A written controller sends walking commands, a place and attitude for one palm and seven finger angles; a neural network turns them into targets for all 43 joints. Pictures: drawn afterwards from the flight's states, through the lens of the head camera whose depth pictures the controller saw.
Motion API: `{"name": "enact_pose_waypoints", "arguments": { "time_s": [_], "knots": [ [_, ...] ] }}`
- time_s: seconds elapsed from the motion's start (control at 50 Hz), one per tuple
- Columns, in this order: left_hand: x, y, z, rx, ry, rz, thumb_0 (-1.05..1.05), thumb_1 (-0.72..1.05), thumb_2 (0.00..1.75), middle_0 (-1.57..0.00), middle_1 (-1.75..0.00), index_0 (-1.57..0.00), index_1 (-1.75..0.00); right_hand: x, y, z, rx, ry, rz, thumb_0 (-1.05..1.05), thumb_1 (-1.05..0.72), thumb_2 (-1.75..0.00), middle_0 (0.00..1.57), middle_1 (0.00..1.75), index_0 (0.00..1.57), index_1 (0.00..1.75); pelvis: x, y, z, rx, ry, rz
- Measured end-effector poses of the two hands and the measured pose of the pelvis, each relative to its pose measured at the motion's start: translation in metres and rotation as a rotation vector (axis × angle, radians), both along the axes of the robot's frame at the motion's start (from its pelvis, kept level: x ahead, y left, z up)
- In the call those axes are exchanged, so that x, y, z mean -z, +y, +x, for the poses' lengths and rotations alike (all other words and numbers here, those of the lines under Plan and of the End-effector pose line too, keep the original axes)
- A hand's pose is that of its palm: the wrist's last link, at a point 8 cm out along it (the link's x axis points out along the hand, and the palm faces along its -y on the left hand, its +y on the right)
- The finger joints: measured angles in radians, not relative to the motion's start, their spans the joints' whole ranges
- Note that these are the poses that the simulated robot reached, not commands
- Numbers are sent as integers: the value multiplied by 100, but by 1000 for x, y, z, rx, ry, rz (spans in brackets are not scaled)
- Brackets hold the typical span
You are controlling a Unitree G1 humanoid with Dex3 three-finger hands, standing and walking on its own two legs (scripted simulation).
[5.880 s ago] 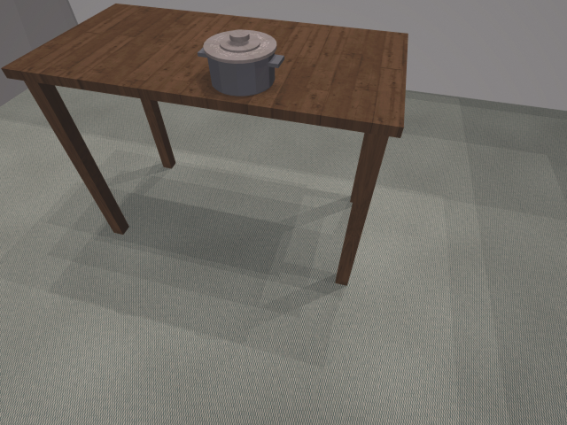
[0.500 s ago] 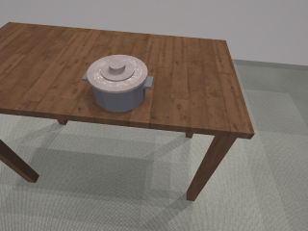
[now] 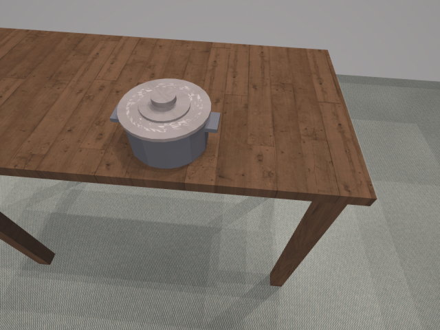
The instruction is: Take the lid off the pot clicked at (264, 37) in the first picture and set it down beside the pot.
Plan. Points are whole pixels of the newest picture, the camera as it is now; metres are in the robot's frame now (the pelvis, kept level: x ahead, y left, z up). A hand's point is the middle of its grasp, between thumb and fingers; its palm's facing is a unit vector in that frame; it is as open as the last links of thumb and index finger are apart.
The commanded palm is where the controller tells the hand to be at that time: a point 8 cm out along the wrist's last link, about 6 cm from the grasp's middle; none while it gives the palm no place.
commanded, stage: come to a stop and stand still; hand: left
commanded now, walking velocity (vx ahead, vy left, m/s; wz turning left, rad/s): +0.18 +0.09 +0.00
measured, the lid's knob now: (163, 97) +0.51 +0.14 +0.14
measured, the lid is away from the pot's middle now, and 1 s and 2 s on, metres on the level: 0.00 0.00 0.00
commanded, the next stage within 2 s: look again from close up in 1.70 s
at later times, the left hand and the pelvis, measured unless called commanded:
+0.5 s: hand out of the picture +0.08 +0.18 -0.15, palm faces +0.07 -0.95 -0.31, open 7.3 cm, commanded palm none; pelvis +0.03 -0.02 +0.01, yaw +1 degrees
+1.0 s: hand out of the picture +0.11 +0.26 -0.17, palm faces -0.03 -0.96 -0.26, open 7.4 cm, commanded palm none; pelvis +0.04 +0.07 -0.01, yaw -2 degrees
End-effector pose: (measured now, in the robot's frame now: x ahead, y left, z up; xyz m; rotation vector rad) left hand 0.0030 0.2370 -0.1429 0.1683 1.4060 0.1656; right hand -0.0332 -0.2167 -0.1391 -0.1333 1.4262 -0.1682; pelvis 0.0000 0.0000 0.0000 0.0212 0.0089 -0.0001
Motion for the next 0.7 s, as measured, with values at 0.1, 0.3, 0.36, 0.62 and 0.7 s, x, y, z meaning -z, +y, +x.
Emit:
{"name": "enact_pose_waypoints", "arguments": {
  "time_s": [0.1,0.3,0.36,0.62,0.7],
  "knots": [
    [-17,-11,64,14,-143,13,1,91,90,-20,-30,-19,-30,2,4,-13,-8,101,60,1,-91,-90,20,30,20,30,-5,-8,13,-22,10,9],
    [-25,-43,110,-6,-264,42,-1,92,89,-20,-30,-20,-30,17,-32,52,-8,51,52,1,-91,-90,20,30,20,30,-1,-31,40,-40,-16,38],
    [-32,-34,102,-13,-240,73,-2,94,89,-21,-30,-20,-30,10,-42,90,-22,-36,33,1,-91,-90,20,30,20,30,-7,-33,40,-28,-8,53],
    [-21,19,44,12,-84,112,0,91,89,-21,-30,-20,-30,-7,-28,182,-84,-344,-19,1,-91,-90,20,30,20,30,3,4,35,-8,1,30],
    [-10,40,53,1,-120,107,0,91,89,-21,-30,-20,-30,4,-3,178,-106,-338,-23,1,-92,-90,20,30,20,30,14,25,34,1,-12,-2]
  ]
}}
